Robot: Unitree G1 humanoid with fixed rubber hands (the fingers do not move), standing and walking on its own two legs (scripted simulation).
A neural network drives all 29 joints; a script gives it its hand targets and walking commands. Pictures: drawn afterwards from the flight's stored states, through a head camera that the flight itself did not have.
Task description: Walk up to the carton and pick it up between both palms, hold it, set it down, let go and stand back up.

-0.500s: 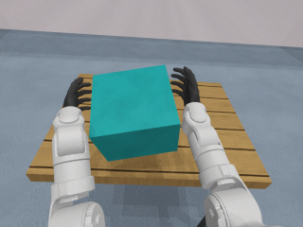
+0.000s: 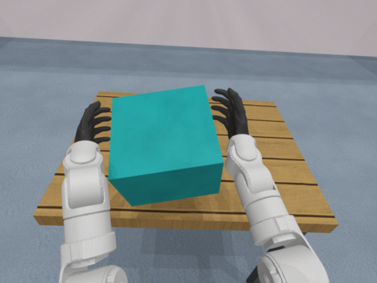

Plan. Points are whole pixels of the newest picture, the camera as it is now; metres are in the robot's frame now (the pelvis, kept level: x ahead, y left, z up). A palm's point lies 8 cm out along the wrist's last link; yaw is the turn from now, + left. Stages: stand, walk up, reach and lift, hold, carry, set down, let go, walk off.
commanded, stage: hold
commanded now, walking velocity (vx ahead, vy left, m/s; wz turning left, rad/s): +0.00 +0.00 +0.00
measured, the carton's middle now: (167, 147) +0.38 +0.00 +0.12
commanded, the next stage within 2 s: none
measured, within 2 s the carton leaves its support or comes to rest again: neither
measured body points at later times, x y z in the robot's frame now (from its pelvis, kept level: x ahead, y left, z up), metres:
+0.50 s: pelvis -0.02 +0.00 +0.00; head -0.05 +0.03 +0.45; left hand +0.37 +0.15 +0.17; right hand +0.37 -0.14 +0.20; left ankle +0.03 +0.14 -0.75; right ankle +0.02 -0.12 -0.75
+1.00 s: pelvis +0.01 +0.00 +0.00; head -0.01 +0.03 +0.45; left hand +0.37 +0.16 +0.16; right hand +0.37 -0.13 +0.18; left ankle +0.03 +0.14 -0.75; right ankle +0.02 -0.12 -0.75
